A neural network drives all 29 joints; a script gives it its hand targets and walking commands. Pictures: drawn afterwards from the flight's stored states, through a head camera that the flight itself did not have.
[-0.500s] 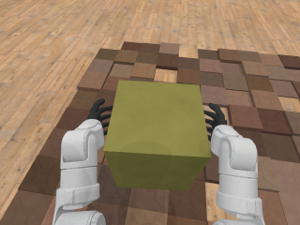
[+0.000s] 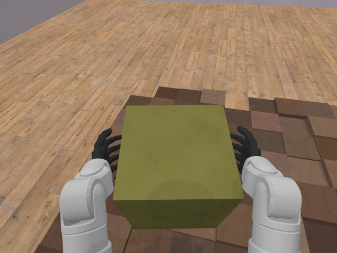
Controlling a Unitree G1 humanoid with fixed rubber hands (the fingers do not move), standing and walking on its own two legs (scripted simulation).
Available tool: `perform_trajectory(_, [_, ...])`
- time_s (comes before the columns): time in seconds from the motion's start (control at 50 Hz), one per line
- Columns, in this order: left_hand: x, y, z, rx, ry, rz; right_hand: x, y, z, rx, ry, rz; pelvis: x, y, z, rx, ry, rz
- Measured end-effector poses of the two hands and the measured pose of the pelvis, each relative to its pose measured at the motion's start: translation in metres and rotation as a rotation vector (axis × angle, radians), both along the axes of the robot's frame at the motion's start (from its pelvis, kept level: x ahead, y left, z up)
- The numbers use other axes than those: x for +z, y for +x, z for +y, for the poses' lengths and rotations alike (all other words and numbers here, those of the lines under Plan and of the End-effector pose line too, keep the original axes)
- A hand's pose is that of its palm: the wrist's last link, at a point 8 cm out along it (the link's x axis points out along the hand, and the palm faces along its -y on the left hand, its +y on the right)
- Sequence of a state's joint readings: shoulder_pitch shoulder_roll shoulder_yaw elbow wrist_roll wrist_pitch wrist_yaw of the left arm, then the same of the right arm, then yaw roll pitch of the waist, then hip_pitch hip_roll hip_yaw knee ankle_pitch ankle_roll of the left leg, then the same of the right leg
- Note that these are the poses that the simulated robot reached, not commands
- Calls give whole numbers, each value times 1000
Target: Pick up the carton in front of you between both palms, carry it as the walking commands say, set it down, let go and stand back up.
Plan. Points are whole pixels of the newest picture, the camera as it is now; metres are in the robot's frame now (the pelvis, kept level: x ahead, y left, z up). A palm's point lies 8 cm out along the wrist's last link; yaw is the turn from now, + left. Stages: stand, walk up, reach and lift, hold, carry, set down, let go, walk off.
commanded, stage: carry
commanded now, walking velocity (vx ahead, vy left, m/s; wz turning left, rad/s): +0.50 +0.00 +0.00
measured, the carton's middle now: (174, 172) +0.31 +0.02 +0.06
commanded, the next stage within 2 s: none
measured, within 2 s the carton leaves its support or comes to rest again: neither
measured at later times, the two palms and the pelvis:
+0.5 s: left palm (127, 74) +0.70 +0.21 +0.08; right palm (209, 75) +0.68 -0.09 +0.09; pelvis +0.35 +0.08 -0.03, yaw -1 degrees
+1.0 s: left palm (131, 31) +1.03 +0.26 +0.12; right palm (194, 31) +1.05 -0.04 +0.11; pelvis +0.71 +0.09 +0.00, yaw +1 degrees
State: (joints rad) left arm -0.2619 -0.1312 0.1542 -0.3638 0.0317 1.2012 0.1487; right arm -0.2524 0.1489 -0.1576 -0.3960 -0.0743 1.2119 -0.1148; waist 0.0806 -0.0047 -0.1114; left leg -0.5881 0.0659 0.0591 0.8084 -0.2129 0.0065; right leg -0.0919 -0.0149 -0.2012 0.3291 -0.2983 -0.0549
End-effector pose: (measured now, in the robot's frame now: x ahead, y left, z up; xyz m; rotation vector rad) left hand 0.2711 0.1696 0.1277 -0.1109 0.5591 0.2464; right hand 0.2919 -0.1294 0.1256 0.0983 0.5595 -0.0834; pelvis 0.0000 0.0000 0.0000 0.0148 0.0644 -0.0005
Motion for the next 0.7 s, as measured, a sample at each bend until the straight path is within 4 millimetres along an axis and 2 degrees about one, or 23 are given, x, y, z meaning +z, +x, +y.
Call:
perform_trajectory(0.12, [6, 121, 11, -80, 17, -52, 4, 99, 10, -59, -25, -52, -20, 98, 25, -15, -21, -13])
perform_trajectory(0.18, [-2, 192, 17, -141, 22, -84, 2, 157, 16, -92, -57, -83, -44, 153, 43, -40, -47, -38])
perform_trajectory(0.24, [-16, 254, 20, -190, 10, -41, -5, 207, 19, -128, -104, -36, -52, 190, 55, -34, -28, -28])
perform_trajectory(0.32, [-29, 314, 22, -187, -28, 58, -15, 262, 23, -162, -74, 62, -41, 233, 69, -35, -34, -3])
perform_trajectory(0.46, [-40, 406, 37, -137, -61, 103, -28, 362, 37, -172, -19, 106, -26, 321, 81, -27, -44, 27])
perform_trajectory(0.58, [-53, 489, 50, -105, -53, 100, -41, 457, 50, -121, -27, 103, -28, 412, 79, -1, -48, 24])
perform_trajectory(0.7, [-67, 581, 54, -77, -20, 81, -61, 560, 54, -72, -28, 82, -43, 517, 72, 14, -50, -3])
